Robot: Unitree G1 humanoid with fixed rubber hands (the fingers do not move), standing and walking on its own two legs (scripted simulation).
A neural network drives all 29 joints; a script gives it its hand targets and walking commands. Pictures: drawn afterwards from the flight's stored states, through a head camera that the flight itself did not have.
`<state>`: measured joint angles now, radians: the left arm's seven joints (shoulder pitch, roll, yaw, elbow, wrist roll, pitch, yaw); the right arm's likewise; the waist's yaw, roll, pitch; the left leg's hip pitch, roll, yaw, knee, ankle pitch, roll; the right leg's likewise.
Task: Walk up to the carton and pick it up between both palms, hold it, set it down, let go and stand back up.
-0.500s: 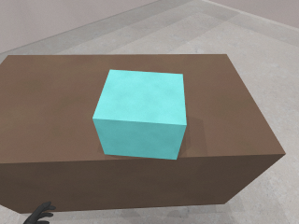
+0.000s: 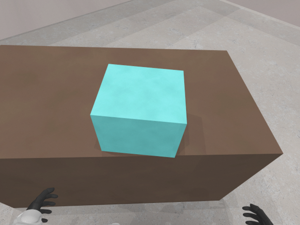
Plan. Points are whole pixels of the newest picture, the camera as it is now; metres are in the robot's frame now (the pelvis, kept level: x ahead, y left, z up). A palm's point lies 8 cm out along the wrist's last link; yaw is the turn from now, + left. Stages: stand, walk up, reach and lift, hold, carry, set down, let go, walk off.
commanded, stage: reach and lift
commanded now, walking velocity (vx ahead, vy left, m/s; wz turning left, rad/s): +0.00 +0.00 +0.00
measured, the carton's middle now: (141, 111) +0.47 +0.04 +0.00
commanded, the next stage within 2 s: none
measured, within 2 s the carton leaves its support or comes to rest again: neither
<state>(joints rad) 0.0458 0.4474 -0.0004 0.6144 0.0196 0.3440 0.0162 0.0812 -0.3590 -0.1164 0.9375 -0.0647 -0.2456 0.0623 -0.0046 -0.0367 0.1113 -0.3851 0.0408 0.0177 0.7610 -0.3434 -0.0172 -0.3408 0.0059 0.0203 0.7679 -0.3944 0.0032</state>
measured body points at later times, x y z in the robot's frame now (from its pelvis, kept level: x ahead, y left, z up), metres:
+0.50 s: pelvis -0.02 +0.00 +0.02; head -0.02 +0.03 +0.47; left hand +0.16 +0.30 -0.06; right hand +0.15 -0.26 -0.03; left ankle +0.04 +0.13 -0.71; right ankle +0.01 -0.12 -0.71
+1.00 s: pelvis -0.01 +0.00 +0.02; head -0.01 +0.01 +0.47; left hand +0.19 +0.29 -0.01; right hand +0.20 -0.22 +0.00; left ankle +0.04 +0.13 -0.71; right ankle +0.01 -0.12 -0.71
